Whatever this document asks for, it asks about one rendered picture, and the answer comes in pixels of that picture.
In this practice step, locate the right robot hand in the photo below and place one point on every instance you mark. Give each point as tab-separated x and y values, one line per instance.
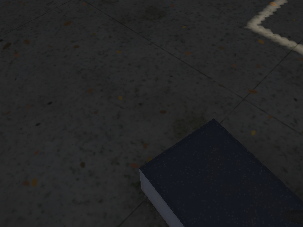
295	216

